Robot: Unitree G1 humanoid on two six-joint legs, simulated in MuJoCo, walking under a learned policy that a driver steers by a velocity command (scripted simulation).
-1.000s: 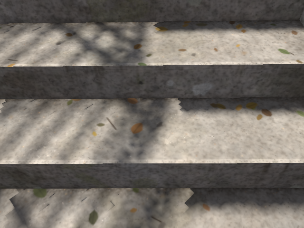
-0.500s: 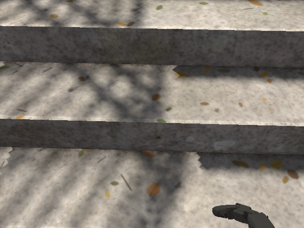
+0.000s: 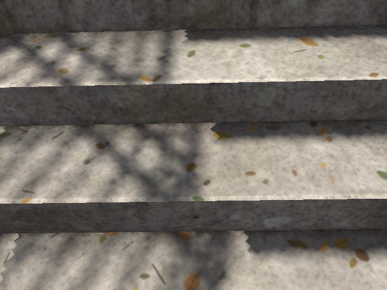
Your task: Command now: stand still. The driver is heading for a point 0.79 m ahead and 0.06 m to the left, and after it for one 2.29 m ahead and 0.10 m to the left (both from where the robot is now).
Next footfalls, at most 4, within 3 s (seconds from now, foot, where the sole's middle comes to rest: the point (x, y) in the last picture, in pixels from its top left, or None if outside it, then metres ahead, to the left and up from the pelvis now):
0.82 left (165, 289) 0.46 0.14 -0.58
1.36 right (227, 166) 0.78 -0.04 -0.41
1.92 left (154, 162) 0.80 0.19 -0.41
2.34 right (204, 58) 1.12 0.03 -0.24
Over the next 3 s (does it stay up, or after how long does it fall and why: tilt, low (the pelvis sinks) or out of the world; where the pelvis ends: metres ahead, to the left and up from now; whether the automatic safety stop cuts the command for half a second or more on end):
stays up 1.32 0.18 0.60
